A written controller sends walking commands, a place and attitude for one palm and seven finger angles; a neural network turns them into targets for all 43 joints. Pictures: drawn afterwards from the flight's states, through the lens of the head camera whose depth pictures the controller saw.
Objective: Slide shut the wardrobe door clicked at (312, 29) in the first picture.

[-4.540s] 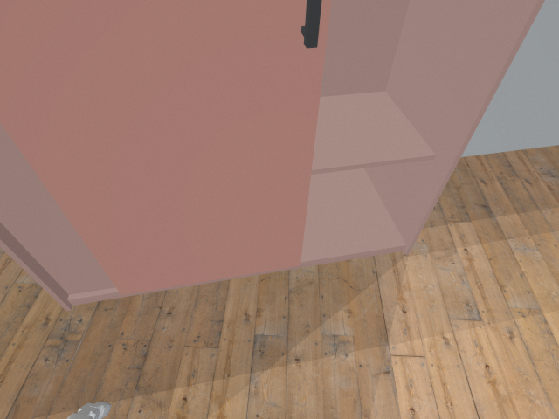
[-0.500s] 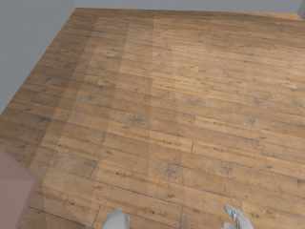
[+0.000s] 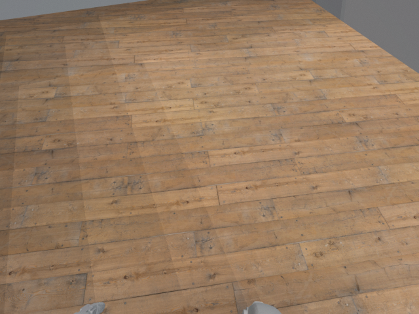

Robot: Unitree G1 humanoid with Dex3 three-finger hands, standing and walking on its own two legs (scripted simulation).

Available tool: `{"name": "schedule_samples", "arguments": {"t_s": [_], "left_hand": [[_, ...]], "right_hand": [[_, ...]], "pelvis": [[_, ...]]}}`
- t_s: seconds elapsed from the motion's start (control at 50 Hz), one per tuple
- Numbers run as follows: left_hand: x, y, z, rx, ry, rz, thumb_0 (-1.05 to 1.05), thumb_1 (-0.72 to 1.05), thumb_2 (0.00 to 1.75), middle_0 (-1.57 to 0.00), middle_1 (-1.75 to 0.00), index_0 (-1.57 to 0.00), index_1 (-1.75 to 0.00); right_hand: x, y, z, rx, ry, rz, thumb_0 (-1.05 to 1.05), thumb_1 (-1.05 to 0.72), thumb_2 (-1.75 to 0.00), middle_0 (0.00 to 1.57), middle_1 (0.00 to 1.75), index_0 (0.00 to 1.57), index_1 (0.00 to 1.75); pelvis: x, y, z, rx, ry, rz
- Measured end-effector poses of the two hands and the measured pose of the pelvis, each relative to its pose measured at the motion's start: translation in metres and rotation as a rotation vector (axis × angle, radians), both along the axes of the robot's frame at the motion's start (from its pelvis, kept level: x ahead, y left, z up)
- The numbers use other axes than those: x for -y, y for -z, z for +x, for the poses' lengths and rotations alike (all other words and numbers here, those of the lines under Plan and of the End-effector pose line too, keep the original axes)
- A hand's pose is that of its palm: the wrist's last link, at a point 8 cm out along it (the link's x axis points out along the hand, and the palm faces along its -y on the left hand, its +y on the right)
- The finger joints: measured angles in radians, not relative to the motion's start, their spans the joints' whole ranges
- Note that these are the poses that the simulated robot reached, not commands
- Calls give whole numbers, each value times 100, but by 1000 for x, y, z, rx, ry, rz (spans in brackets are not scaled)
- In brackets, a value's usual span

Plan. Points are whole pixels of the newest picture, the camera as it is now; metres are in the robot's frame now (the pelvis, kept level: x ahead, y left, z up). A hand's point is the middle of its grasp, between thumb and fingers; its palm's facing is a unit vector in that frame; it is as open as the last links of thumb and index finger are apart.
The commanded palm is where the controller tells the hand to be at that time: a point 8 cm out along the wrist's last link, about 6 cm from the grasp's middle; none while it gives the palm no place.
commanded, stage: walk to a spot facing it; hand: left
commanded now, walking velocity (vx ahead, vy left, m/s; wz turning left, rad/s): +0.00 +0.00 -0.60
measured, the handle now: out of the picture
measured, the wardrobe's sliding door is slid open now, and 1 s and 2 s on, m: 0.48 0.48 0.48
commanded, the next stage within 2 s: none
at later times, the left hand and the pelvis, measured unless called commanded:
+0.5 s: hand (134, 283) +0.20 +0.18 -0.18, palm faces -0.24 -0.95 -0.19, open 7.4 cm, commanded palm none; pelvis +0.04 +0.02 -0.01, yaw -17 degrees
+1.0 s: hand (172, 275) +0.22 +0.09 -0.15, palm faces -0.53 -0.80 -0.27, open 7.4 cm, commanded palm none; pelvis +0.02 -0.02 -0.01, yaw -35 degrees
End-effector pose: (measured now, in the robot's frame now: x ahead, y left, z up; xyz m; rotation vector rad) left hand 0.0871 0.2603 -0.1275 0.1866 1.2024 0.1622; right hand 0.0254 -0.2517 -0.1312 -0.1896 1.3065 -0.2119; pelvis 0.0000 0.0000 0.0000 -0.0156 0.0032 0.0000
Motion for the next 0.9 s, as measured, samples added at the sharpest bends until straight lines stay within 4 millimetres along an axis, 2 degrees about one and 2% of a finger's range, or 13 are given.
{"name": "schedule_samples", "arguments": {"t_s": [0.08, 0.12, 0.16, 0.24, 0.32, 0.42, 0.5, 0.62, 0.7, 0.78, 0.9], "left_hand": [[24, -2, 62, 96, 118, 41, 1, 91, 90, -19, -30, -20, -30], [35, -7, 82, 134, 154, 48, 1, 91, 90, -19, -30, -20, -30], [44, -12, 93, 148, 174, 48, 1, 91, 90, -19, -30, -20, -30], [55, -15, 105, 132, 213, 36, 1, 91, 90, -20, -30, -21, -30], [58, -11, 110, 108, 248, 9, 1, 90, 90, -20, -30, -21, -30], [45, 5, 114, 75, 271, -28, 1, 90, 90, -20, -30, -21, -30], [29, 21, 118, 41, 285, -47, 1, 90, 90, -20, -30, -21, -30], [16, 15, 114, -33, 327, -44, 1, 91, 90, -20, -30, -20, -30], [20, 11, 112, -82, 366, -30, 1, 91, 90, -20, -30, -20, -30], [40, 9, 120, -100, 434, -13, 1, 91, 90, -19, -30, -20, -30], [93, 6, 143, -17, 567, 24, 1, 91, 90, -19, -30, -20, -30]], "right_hand": [[23, 21, -34, -76, 95, 16, 0, -91, -90, 20, 30, 20, 30], [30, 26, -42, -109, 125, 14, 0, -91, -90, 20, 30, 20, 30], [32, 23, -41, -111, 146, 10, 0, -91, -90, 20, 30, 19, 30], [31, 14, -22, -43, 170, 10, 1, -92, -90, 20, 30, 19, 30], [22, 6, 5, 48, 183, 6, 0, -91, -90, 20, 30, 19, 30], [5, -4, 32, 144, 196, -23, 0, -91, -90, 20, 30, 19, 30], [-12, -11, 33, 183, 208, -54, 0, -91, -90, 20, 30, 20, 30], [-30, -21, 11, 148, 278, -50, 0, -91, -89, 21, 30, 20, 30], [-34, -18, -11, 118, 349, -31, 0, -91, -89, 21, 30, 20, 30], [-33, -8, -42, 78, 432, -5, 0, -91, -89, 21, 30, 20, 30], [-19, 23, -100, 23, 561, 45, 0, -91, -89, 21, 30, 20, 30]], "pelvis": [[16, 14, 12, -10, 50, 18], [19, 16, 15, -7, 65, 12], [20, 12, 18, -3, 86, 17], [20, 4, 24, -3, 132, 23], [14, 2, 29, -5, 177, 23], [-5, 6, 35, -6, 237, 8], [-20, 11, 39, -4, 292, 3], [-27, -1, 43, -2, 370, -7], [-26, -5, 43, -7, 420, -12], [-19, -3, 40, -10, 475, -5], [5, 13, 27, -5, 558, 20]]}}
